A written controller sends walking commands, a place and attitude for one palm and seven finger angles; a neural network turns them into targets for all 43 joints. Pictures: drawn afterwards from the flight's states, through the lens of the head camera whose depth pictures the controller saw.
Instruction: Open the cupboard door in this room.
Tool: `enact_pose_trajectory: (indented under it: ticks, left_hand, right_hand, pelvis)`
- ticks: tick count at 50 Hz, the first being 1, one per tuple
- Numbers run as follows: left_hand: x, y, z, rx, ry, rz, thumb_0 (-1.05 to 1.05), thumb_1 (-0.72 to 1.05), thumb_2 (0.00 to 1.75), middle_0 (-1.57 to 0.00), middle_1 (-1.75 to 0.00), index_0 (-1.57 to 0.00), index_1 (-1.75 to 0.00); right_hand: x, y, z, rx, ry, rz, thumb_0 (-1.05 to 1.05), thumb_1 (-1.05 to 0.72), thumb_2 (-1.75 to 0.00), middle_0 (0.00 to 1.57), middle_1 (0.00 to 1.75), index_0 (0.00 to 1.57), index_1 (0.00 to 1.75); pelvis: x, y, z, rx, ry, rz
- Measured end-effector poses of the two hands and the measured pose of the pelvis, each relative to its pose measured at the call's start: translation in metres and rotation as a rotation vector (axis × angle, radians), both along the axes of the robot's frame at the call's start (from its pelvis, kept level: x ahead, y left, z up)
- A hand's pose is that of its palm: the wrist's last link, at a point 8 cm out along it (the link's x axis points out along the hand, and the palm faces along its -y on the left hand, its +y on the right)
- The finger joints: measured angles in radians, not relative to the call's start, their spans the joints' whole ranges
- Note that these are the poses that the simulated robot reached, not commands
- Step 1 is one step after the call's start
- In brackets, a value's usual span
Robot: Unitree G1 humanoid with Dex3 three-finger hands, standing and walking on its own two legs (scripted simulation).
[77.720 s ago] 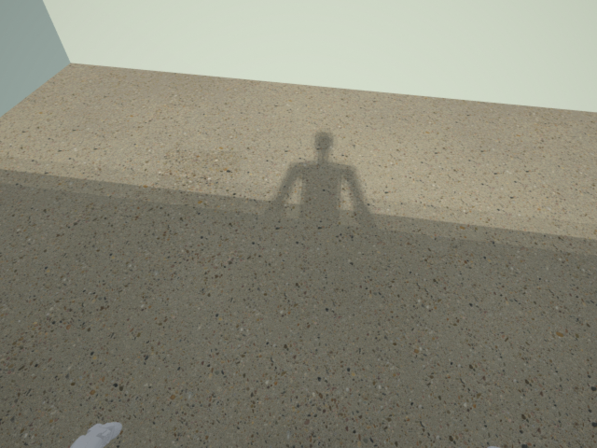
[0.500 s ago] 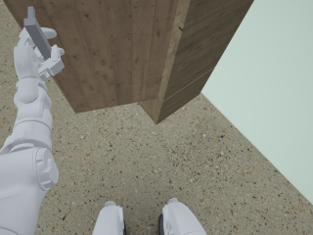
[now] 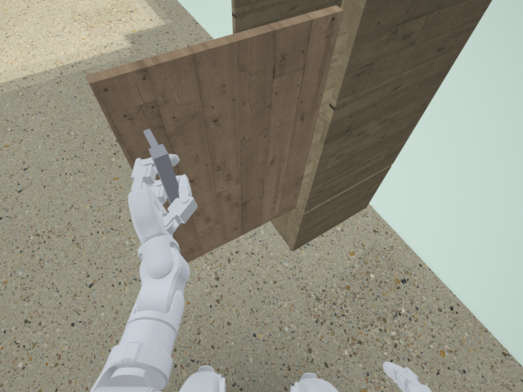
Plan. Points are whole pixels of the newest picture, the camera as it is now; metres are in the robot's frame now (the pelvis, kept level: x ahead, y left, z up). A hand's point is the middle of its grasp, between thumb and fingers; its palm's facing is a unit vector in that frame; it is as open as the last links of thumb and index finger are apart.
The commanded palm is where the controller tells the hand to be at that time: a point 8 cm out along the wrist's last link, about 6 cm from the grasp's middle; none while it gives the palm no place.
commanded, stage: pull the door open along its arc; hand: left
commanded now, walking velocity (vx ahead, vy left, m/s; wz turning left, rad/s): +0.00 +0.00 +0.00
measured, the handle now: (164, 174) +0.44 +0.17 +0.05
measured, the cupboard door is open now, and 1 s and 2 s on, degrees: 88 96 94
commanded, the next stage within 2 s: open thumb and fingers to let go in 1.24 s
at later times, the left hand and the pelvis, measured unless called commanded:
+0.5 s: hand (225, 228) +0.34 +0.06 +0.05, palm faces +0.49 -0.87 -0.02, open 6.3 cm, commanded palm +0.25 +0.06 +0.04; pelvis +0.00 -0.04 +0.00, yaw +3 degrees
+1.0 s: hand (211, 216) +0.37 +0.08 +0.05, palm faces +0.51 -0.86 -0.07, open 6.2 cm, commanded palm +0.32 +0.12 +0.04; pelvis +0.06 -0.03 +0.00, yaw +5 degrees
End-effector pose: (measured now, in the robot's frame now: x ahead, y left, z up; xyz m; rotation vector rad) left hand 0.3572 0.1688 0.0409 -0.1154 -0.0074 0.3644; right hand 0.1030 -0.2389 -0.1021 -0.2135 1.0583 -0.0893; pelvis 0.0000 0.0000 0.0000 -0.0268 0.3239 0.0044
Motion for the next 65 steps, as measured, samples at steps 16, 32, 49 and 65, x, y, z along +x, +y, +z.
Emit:
enact_pose_trajectory:
  ticks: [16, 32, 49, 65]
  left_hand:
    - [-0.053, -0.066, 0.008, 0.107, 0.077, 0.140, -0.01, 0.70, 0.77, -0.31, -1.30, -0.34, -1.33]
    - [-0.059, -0.071, 0.013, 0.091, 0.131, 0.122, 0.01, 0.76, 0.80, -0.19, -1.11, -0.19, -1.28]
    - [-0.039, -0.051, 0.008, 0.145, 0.111, 0.172, -0.02, 0.67, 0.85, -0.32, -1.25, -0.29, -1.32]
    - [-0.024, -0.038, 0.006, 0.131, 0.070, 0.170, 0.00, 0.71, 0.83, -0.36, -1.32, -0.33, -1.35]
  right_hand:
    - [0.033, 0.008, -0.005, 0.059, -0.097, 0.102, 0.00, -0.90, -0.90, 0.20, 0.30, 0.20, 0.30]
    - [0.063, -0.016, 0.007, 0.063, -0.154, 0.103, 0.01, -0.90, -0.90, 0.20, 0.30, 0.20, 0.30]
    - [0.135, 0.003, 0.000, 0.030, -0.168, 0.151, 0.01, -0.91, -0.90, 0.20, 0.30, 0.20, 0.30]
    - [0.095, 0.000, -0.007, 0.003, -0.061, 0.099, 0.01, -0.90, -0.90, 0.20, 0.30, 0.20, 0.30]
  pelvis:
    - [-0.008, -0.025, 0.001, 0.021, -0.053, 0.033]
    - [0.026, -0.040, 0.007, 0.032, -0.051, 0.045]
    - [0.056, -0.034, 0.003, 0.035, -0.006, 0.069]
    - [0.048, -0.024, 0.002, 0.025, -0.004, 0.064]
